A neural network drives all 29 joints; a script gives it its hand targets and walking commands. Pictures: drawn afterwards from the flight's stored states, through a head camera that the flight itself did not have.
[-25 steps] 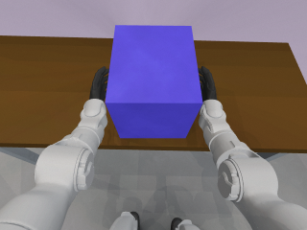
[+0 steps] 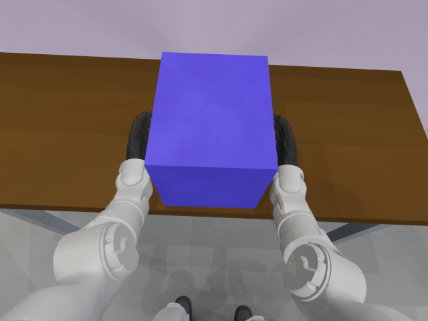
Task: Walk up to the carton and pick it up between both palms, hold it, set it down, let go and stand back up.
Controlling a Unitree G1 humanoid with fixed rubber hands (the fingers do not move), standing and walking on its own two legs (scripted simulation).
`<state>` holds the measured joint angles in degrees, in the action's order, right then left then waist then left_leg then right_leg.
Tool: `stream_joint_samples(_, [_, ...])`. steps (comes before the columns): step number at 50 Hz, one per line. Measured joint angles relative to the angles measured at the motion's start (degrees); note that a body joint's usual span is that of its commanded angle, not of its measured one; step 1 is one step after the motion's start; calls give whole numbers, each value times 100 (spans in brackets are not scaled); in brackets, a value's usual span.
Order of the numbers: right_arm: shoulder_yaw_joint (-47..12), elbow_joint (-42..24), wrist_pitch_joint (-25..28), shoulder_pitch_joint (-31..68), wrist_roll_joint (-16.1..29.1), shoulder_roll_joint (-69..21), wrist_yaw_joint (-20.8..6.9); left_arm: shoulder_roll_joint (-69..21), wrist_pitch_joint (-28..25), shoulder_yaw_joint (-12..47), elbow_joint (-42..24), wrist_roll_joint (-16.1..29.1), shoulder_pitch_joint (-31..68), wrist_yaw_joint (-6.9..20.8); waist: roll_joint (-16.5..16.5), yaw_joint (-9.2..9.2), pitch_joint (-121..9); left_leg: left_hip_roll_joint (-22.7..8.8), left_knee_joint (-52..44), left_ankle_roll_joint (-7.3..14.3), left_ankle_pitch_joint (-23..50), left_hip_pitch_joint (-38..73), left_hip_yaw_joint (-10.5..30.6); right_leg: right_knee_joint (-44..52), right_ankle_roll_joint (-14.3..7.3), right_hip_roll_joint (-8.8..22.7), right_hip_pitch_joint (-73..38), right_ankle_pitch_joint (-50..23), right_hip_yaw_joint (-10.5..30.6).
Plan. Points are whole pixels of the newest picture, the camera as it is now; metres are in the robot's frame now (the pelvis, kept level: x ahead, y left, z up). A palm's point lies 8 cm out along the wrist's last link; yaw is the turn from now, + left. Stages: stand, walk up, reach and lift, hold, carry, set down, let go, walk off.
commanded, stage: reach and lift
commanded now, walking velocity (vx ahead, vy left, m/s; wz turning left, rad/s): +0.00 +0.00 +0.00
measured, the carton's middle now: (212, 136) +0.46 +0.04 +0.00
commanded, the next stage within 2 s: none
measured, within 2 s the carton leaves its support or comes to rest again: neither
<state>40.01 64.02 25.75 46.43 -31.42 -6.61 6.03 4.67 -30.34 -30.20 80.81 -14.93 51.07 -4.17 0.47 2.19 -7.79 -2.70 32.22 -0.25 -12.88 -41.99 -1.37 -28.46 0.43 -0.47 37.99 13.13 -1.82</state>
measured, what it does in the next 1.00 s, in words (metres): stands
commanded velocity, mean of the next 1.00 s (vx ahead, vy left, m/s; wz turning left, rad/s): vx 0.00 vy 0.00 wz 0.00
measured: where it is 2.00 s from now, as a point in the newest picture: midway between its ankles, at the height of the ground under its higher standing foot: outside the picture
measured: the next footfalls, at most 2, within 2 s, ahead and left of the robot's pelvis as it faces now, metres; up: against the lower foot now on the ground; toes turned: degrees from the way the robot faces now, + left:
none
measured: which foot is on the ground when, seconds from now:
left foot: down 0.00-1.00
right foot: down 0.00-1.00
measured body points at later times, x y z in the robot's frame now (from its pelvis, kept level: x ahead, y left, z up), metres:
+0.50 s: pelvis +0.01 +0.00 +0.00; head +0.13 +0.01 +0.44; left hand +0.43 +0.18 -0.01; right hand +0.43 -0.11 +0.00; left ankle +0.00 +0.12 -0.73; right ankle -0.02 -0.13 -0.73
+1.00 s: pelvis +0.01 -0.01 +0.00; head +0.13 +0.01 +0.44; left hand +0.43 +0.18 -0.01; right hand +0.43 -0.11 +0.00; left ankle +0.00 +0.11 -0.73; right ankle -0.02 -0.13 -0.73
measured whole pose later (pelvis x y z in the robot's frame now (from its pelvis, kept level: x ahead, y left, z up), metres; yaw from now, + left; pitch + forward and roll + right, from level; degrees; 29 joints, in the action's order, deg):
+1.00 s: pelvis +0.01 -0.01 +0.00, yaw +0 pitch +23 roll -2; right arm 40.1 63.3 26.1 44.2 -31.0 -8.6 7.6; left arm 4.1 -27.2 -31.1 76.4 -18.4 48.4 -2.9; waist -0.2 2.0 -8.8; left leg -3.3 30.3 -0.5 -12.5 -40.5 -2.3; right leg -26.8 -0.1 -0.4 36.4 13.1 -3.0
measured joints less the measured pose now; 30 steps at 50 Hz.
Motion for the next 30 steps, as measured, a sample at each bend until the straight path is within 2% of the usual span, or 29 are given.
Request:
stream_joint_samples(5, [103, -125, -64, -92, -136, -130, 19, 8, 69, 39, -127, -71, -120, 22, -12, -22, -104, -11, -71, -16, 22, 3, 8, 74, -19, -5, -12, -16, -33])
stream_joint_samples(14, [100, -180, -76, -141, -151, -218, 115, 28, 125, -3, -135, -138, -154, 81, 3, -40, -79, 1, -144, -14, 36, 100, -24, 91, -20, 21, -87, 4, -47])
stream_joint_samples(30, [108, -157, -42, -150, -94, -206, 108, -19, 198, -88, -259, -240, -174, 98, -39, -26, -68, -18, -177, -9, 52, 118, -76, 113, -25, 30, -101, -7, -68])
